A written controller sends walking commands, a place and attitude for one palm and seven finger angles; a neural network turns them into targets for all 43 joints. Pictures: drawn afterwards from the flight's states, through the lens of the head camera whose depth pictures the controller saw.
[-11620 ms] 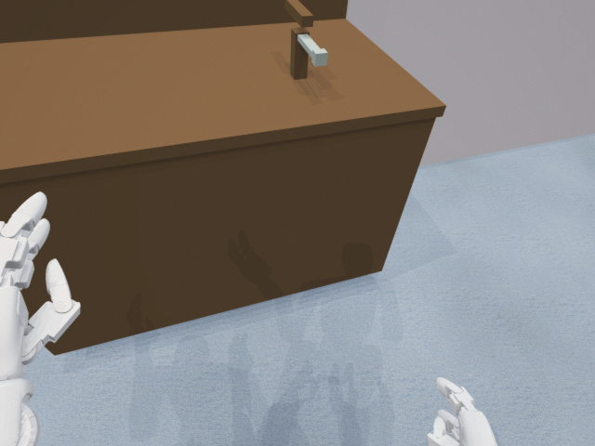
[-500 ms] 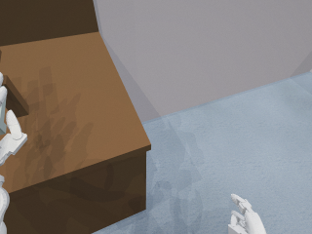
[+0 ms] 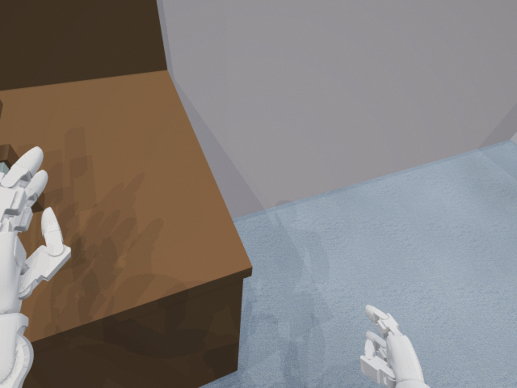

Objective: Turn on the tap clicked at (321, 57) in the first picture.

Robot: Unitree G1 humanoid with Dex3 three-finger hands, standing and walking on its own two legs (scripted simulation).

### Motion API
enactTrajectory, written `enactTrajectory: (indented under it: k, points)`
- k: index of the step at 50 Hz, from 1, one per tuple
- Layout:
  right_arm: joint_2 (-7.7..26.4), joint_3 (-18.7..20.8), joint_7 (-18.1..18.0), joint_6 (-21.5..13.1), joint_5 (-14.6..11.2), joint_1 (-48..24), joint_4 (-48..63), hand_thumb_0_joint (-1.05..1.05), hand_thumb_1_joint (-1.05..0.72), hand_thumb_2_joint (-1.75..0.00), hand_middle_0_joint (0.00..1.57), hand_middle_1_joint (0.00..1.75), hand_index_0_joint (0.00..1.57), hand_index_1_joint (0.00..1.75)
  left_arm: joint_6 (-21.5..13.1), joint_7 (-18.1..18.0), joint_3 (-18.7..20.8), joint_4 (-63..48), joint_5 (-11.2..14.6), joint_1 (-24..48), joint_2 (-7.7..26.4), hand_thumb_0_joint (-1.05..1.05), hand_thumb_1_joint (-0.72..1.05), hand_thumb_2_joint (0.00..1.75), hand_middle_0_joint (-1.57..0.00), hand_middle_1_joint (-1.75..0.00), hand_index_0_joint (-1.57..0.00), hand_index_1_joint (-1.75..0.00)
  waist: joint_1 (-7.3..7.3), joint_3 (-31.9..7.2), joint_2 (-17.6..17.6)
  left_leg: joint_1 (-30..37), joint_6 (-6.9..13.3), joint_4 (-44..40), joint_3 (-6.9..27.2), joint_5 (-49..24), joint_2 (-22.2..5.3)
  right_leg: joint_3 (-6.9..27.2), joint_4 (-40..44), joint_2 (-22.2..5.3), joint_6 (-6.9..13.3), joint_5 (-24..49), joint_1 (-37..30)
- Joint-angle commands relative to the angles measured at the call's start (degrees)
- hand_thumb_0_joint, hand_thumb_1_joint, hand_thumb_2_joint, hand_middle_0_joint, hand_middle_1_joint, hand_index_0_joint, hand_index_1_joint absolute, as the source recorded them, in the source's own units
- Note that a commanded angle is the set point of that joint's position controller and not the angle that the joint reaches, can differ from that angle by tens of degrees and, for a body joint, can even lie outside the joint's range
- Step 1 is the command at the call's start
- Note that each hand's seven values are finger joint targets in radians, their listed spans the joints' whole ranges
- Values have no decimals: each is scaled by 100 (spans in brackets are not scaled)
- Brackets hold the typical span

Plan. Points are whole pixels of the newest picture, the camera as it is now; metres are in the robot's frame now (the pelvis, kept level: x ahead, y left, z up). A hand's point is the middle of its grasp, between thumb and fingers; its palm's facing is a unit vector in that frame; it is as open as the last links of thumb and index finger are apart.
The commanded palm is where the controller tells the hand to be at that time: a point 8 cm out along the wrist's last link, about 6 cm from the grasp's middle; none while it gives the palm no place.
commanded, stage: come to a stop and stand still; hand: left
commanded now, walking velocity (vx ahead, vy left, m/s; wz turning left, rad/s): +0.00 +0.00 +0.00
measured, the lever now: out of the picture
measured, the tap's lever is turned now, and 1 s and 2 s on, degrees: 0 0 0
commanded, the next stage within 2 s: look again from close up in 0.16 s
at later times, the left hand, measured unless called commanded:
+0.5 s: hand (60, 265) +0.21 +0.25 +0.15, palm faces +0.41 -0.85 -0.33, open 7.4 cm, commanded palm +0.15 +0.28 +0.17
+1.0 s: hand (48, 288) +0.18 +0.25 +0.15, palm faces +0.38 -0.83 -0.40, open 7.4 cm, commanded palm +0.12 +0.28 +0.17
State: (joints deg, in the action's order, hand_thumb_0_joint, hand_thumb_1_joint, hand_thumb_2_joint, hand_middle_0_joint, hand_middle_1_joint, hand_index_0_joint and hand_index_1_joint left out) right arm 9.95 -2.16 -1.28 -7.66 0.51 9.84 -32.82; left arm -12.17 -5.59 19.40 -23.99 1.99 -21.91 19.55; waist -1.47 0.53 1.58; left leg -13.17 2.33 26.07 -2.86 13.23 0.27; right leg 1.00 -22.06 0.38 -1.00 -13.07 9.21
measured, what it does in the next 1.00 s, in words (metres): stands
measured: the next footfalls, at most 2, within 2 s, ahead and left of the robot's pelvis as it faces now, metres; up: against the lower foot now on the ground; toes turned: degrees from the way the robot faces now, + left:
right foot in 1.66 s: -0.20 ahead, -0.04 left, +0.00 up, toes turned -2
left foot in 1.94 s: -0.08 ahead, +0.16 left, +0.00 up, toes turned +2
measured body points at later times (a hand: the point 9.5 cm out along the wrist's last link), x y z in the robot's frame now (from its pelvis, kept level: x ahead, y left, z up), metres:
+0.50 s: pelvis -0.01 +0.00 +0.00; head -0.01 +0.01 +0.45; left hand +0.18 +0.29 +0.17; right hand +0.17 -0.23 -0.07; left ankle +0.01 +0.09 -0.74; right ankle -0.02 -0.13 -0.74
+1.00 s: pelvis -0.03 +0.00 +0.00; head +0.00 +0.01 +0.45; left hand +0.15 +0.29 +0.17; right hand +0.16 -0.22 -0.07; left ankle +0.01 +0.09 -0.74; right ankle -0.02 -0.13 -0.74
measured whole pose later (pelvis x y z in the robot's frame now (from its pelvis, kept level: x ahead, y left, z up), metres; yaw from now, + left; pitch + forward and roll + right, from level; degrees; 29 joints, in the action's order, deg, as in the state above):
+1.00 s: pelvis -0.03 +0.00 +0.00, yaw +2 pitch +1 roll -2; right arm 11.9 -0.6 -2.5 -2.4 -0.1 10.1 -30.9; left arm -10.8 -6.5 19.1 -25.7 2.7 -25.3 21.1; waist -1.2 3.0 -0.5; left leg -15.9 2.2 23.8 -1.0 8.6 0.5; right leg -0.9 -19.5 0.3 -1.0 -9.0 11.1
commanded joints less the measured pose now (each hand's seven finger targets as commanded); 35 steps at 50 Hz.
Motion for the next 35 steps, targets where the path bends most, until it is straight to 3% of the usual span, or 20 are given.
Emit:
enactTrajectory:
  k: [1,4,6,14,16,23,24,27,29,33,35]
  points:
    - [788,321,-113,-103,-34,-321,908,0,-90,-90,20,30,20,30,-269,-69,604,-1198,80,347,969,0,90,90,-20,-30,-20,-30,25,-886,-409,489,-234,-375,334,-1786,-240,53,165,-54,160,1696,-251]
    - [790,318,-138,-66,-29,-385,982,0,-90,-90,20,30,20,30,-262,-82,690,-1542,87,375,1113,0,90,90,-20,-30,-20,-30,23,-1076,-650,713,-256,-337,288,-2165,-213,-5,116,-36,154,1907,-300]
    - [781,321,-139,-24,-36,-341,1001,0,-90,-90,20,30,20,30,-237,-93,621,-1468,106,199,1031,0,90,90,-20,-30,-20,-30,21,-1102,-623,704,-241,-312,287,-2251,-226,-45,115,-47,140,1968,-355]
    - [820,342,-202,57,-34,-362,968,0,-90,-90,20,30,20,30,-165,-138,637,-1217,122,182,1043,0,90,90,-20,-30,-20,-30,22,-829,-524,588,-240,-478,261,-1523,-178,13,397,-63,124,1620,-204]
    - [823,339,-201,81,-39,-314,944,0,-90,-90,20,30,20,30,-154,-140,491,-1084,121,238,909,0,90,90,-20,-30,-20,-30,36,-737,-438,447,-230,-575,308,-1187,-171,7,470,-65,122,1339,-213]
    - [839,346,-219,90,-44,-337,948,0,-90,-90,20,30,20,30,-185,-153,466,-1101,96,394,960,0,90,90,-20,-30,-20,-30,34,-565,-460,278,-206,-808,386,-500,-124,-34,628,-5,110,757,-178]
    - [834,351,-232,87,-42,-380,951,0,-90,-90,20,30,20,30,-198,-155,558,-1243,80,478,1064,0,90,90,-20,-30,-20,-30,42,-573,-621,347,-219,-819,332,-466,-119,-19,637,5,105,732,-120]
    - [824,357,-220,86,-45,-312,944,0,-90,-90,20,30,20,30,-213,-160,520,-1136,88,305,970,0,90,90,-20,-30,-20,-30,31,-607,-461,228,-202,-850,398,-343,-121,-42,625,9,111,661,-242]
    - [825,355,-232,83,-34,-341,939,0,-90,-90,20,30,20,30,-214,-167,621,-1162,89,315,1076,0,90,90,-20,-30,-20,-30,39,-573,-553,275,-224,-866,375,-304,-118,-43,663,7,106,597,-137]
    - [826,367,-215,78,-49,-273,920,0,-90,-90,20,30,20,30,-212,-160,507,-1042,84,210,929,0,90,90,-20,-30,-20,-30,38,-586,-480,172,-216,-895,423,-207,-127,-59,635,17,105,565,-221]
    - [833,365,-230,84,-51,-281,935,0,-90,-90,20,30,20,30,-215,-167,505,-1167,75,309,946,0,90,90,-20,-30,-20,-30,48,-569,-531,168,-230,-868,424,-486,-99,-78,635,26,105,736,-230]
